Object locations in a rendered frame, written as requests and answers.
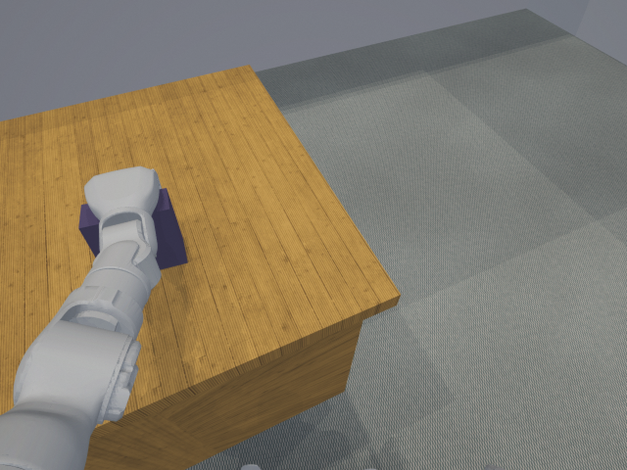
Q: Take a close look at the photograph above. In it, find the robot left upper arm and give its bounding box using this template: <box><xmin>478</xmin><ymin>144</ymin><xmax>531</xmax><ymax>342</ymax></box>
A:
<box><xmin>0</xmin><ymin>320</ymin><xmax>141</xmax><ymax>470</ymax></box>

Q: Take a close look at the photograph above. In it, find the table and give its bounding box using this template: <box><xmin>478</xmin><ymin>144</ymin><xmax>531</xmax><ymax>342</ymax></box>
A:
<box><xmin>0</xmin><ymin>65</ymin><xmax>401</xmax><ymax>470</ymax></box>

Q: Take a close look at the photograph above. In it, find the sponge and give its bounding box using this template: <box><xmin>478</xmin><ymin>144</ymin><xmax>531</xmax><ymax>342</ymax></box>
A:
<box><xmin>78</xmin><ymin>188</ymin><xmax>188</xmax><ymax>270</ymax></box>

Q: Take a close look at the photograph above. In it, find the robot left hand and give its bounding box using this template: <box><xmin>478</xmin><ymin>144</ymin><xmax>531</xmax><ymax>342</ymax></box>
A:
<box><xmin>84</xmin><ymin>166</ymin><xmax>162</xmax><ymax>258</ymax></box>

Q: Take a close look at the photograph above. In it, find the left robot forearm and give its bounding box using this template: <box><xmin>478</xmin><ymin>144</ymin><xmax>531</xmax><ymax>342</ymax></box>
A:
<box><xmin>13</xmin><ymin>207</ymin><xmax>162</xmax><ymax>406</ymax></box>

